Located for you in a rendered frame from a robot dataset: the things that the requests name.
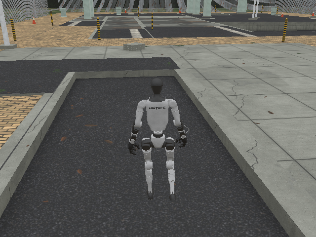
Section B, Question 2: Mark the left robot upper arm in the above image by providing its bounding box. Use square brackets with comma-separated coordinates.
[134, 100, 147, 128]

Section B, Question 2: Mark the right robot forearm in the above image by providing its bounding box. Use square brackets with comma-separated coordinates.
[176, 119, 186, 139]

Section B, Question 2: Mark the left robot forearm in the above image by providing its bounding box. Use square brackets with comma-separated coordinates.
[129, 121, 139, 144]

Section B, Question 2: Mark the humanoid robot head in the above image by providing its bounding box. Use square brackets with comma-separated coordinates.
[149, 78, 165, 102]

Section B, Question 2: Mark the robot right shin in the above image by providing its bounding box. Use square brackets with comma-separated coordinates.
[168, 161, 175, 194]

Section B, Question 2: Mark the left robot hand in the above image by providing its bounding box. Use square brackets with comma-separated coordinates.
[128, 142, 140, 155]

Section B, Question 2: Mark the right robot hand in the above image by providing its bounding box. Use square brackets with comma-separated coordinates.
[176, 137, 187, 148]

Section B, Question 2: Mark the right robot upper arm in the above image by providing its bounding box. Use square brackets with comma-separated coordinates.
[167, 99, 181, 126]

